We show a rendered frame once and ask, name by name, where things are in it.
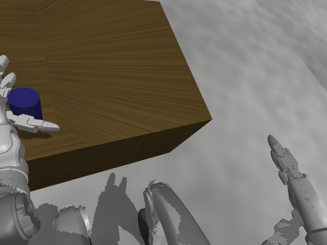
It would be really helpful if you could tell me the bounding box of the left robot arm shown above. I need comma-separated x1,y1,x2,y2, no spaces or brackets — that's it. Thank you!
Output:
0,125,41,245

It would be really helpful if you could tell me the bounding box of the right robot foot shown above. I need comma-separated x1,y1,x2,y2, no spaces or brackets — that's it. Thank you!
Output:
138,208,150,245

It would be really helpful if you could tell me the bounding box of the right robot arm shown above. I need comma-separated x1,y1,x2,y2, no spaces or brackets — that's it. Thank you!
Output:
305,228,327,245

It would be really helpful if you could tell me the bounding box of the can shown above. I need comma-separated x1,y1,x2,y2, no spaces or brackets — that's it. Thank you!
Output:
7,88,43,120

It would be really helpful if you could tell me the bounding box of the right robot hand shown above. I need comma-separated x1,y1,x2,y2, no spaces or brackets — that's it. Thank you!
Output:
261,135,327,245

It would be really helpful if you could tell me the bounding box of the left robot hand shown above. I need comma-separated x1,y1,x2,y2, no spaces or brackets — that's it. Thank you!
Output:
0,55,60,133

